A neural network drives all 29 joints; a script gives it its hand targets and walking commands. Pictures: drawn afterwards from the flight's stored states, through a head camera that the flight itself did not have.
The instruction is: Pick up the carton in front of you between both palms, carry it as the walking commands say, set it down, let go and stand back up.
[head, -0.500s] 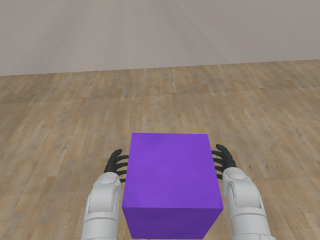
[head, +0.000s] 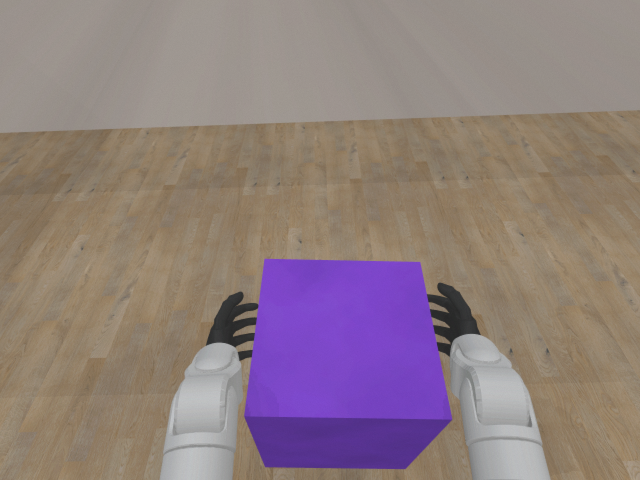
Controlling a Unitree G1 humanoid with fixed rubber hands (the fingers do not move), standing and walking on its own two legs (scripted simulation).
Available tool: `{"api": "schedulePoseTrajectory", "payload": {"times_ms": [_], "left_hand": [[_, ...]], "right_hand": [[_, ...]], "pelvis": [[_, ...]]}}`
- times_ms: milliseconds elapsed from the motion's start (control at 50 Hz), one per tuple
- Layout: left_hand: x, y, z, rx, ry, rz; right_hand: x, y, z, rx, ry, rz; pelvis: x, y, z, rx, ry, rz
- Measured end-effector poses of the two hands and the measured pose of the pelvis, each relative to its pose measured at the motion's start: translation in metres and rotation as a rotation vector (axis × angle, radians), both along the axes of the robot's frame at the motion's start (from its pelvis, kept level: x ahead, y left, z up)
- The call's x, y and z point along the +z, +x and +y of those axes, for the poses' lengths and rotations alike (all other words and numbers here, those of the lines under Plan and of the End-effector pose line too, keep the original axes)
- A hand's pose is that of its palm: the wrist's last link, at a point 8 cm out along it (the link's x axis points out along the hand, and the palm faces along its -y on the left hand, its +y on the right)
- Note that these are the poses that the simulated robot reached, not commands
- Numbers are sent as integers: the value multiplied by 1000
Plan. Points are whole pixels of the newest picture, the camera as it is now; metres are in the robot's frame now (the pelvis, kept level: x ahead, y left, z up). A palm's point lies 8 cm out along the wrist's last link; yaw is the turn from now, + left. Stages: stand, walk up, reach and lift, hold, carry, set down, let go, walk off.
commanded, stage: carry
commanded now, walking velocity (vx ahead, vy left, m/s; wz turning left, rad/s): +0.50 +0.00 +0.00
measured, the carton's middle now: (338, 369) +0.30 +0.01 -0.05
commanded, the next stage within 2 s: none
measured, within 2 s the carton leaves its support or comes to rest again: neither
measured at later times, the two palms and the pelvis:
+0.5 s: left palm (230, 230) +0.52 +0.18 +0.02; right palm (408, 227) +0.51 -0.11 +0.03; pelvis +0.22 +0.04 -0.01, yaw -3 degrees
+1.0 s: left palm (236, 201) +0.59 +0.19 +0.02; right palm (399, 196) +0.59 -0.11 +0.02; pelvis +0.30 +0.04 -0.02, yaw -1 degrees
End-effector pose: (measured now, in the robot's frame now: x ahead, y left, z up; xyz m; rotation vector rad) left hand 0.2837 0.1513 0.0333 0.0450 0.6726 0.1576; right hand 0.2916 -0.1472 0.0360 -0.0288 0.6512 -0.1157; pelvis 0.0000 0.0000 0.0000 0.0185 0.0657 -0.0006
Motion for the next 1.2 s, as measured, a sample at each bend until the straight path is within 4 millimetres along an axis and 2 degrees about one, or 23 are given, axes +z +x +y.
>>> {"api": "schedulePoseTrajectory", "payload": {"times_ms": [100,200,300,420,540,640,760,880,1040,1200], "left_hand": [[2,55,12,-29,2,-17],[-20,120,33,-52,-18,-15],[-33,157,40,-70,-20,61],[-28,199,39,-64,-26,39],[-8,250,28,-46,-5,-54],[-3,287,22,-64,21,-23],[-11,305,25,-45,7,-4],[-14,309,30,-27,-2,-3],[-16,305,36,-28,-2,-9],[-19,289,40,-32,-1,0]], "right_hand": [[1,47,12,-22,-10,-18],[-13,105,33,-40,-37,-14],[-24,140,41,-55,-41,63],[-20,181,39,-57,-37,40],[-8,235,28,-48,-1,-54],[-10,267,22,-55,7,-23],[-12,293,25,-33,-10,-3],[-12,302,31,-17,-15,-3],[-14,298,37,-19,-15,-9],[-18,281,40,-22,-15,0]], "pelvis": [[-4,51,18,-8,-13,2],[-24,111,44,-33,-12,-16],[-12,149,56,-55,-31,-1],[-3,191,54,-48,-40,1],[-16,241,40,-40,-12,-23],[-16,275,36,-18,-35,-15],[-17,295,32,-13,-29,-6],[-17,303,34,-10,-28,-2],[-19,300,40,-9,-31,-5],[-22,287,44,-9,-32,-25]]}}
